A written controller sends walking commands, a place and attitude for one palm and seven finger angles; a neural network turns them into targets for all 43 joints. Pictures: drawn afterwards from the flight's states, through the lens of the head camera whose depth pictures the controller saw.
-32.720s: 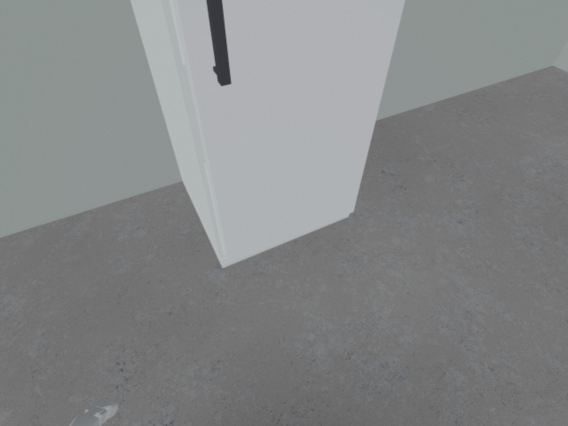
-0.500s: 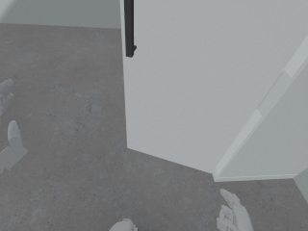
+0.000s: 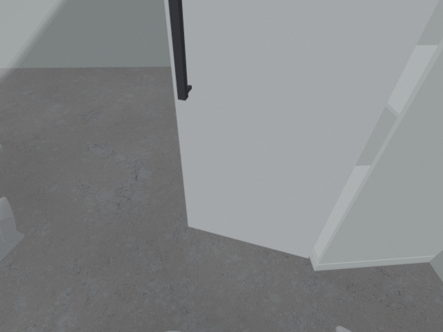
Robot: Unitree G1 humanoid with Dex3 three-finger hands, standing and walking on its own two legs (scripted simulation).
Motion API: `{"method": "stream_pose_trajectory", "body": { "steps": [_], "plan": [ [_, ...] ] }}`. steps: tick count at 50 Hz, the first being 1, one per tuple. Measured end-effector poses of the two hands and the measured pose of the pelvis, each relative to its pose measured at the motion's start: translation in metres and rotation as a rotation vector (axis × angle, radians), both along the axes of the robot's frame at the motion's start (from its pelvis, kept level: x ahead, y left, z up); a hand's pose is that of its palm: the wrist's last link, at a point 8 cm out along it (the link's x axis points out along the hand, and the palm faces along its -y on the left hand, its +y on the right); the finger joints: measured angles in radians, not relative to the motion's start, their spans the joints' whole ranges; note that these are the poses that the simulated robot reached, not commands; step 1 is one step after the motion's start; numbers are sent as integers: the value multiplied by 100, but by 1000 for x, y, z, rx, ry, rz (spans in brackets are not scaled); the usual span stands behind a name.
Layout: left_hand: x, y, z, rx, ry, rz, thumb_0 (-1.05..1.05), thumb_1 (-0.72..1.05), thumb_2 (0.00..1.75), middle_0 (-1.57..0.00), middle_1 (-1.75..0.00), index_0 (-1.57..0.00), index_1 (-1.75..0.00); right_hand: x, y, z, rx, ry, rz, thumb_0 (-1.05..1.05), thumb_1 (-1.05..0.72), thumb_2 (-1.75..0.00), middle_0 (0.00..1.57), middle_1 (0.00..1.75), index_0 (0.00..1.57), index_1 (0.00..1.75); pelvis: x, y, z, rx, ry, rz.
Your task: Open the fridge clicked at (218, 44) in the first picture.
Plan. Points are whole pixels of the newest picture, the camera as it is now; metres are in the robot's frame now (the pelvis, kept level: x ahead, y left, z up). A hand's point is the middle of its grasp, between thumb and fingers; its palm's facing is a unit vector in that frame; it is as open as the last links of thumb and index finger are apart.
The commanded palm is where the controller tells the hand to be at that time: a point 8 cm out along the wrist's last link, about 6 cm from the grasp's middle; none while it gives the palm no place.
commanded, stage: stop stepping back and stand still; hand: left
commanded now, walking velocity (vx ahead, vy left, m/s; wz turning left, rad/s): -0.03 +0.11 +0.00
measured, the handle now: (181, 27) +0.74 +0.16 +0.27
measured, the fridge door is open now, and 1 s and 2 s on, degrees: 69 69 69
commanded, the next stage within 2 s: let the arm hang, fingers relaxed in 0.92 s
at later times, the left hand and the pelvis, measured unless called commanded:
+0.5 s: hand (10, 221) +0.21 +0.31 +0.16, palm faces +0.41 -0.78 -0.47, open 7.4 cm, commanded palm +0.15 +0.35 +0.17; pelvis +0.01 +0.05 +0.00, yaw -1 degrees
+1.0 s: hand out of the picture +0.20 +0.35 +0.14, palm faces +0.42 -0.79 -0.44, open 7.4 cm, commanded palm none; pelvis +0.00 +0.08 +0.00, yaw +0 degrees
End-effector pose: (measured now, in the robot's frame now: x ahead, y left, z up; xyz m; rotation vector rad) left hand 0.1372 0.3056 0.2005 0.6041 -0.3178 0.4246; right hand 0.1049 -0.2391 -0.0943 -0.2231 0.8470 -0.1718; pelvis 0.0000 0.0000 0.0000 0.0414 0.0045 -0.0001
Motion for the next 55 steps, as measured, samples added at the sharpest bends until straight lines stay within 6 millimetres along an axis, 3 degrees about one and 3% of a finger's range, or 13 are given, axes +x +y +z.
{"method": "stream_pose_trajectory", "body": {
  "steps": [4, 9, 13, 18, 22, 31, 36, 43, 51, 53, 55],
  "plan": [
    [13, 19, -17, -98, 29, 113, 1, 89, 90, -21, -30, -21, -30, 19, -3, 1, -19, -34, 18, 1, -90, -90, 20, 30, 20, 30, 6, 7, 2, 6, 3, 19],
    [31, 10, -38, -163, 48, 44, 1, 89, 90, -21, -30, -20, -30, 53, 4, 8, -59, -115, 47, 1, -90, -90, 20, 30, 20, 30, 14, 20, -8, -28, -10, 15],
    [41, 5, -29, -113, 15, -55, 2, 89, 90, -21, -30, -21, -30, 76, 21, 23, -49, -172, 38, 1, -91, -90, 20, 30, 20, 30, 15, 25, -9, -20, -16, -2],
    [44, 19, -8, -4, 3, -87, 1, 89, 90, -22, -30, -21, -30, 91, 46, 35, -7, -240, 51, 1, -91, -90, 20, 30, 20, 30, 14, 33, -7, -41, -5, -6],
    [41, 35, -8, -6, 27, -59, 1, 89, 90, -22, -30, -21, -30, 87, 60, 33, 17, -230, 57, 1, -90, -90, 20, 30, 20, 30, 12, 41, -5, -50, 3, -10],
    [25, 52, -42, -142, 115, -11, 1, 89, 90, -21, -30, -21, -30, 52, 72, 21, -17, -117, 63, 1, -90, -90, 20, 30, 20, 30, 5, 57, -3, -58, -1, -1],
    [22, 58, -37, -129, 75, -23, 1, 89, 90, -22, -30, -21, -30, 38, 74, 20, -42, -88, 60, 1, -90, -90, 20, 30, 20, 30, 0, 63, -3, -61, -8, 7],
    [20, 67, -24, -75, 43, -35, 1, 89, 90, -21, -30, -21, -30, 35, 80, 22, -32, -115, 44, 1, -90, -90, 20, 30, 20, 30, -4, 71, -2, -65, -8, 4],
    [16, 77, -40, -115, 104, -2, 1, 89, 90, -21, -30, -21, -30, 41, 87, 22, -23, -126, 46, 1, -90, -90, 20, 30, 20, 30, -5, 77, -2, -67, -4, 3],
    [23, 80, -67, -139, 202, -14, 1, 89, 90, -21, -30, -20, -30, 44, 86, 14, -5, -109, 94, 1, -90, -90, 20, 30, 20, 30, -7, 80, -5, -70, 6, 22],
    [30, 83, -120, -220, 430, 3, 0, 90, 90, -21, -30, -20, -30, 45, 81, 1, 5, -57, 125, 1, -90, -90, 20, 30, 20, 30, -11, 84, -9, -68, 9, 28]
  ]
}}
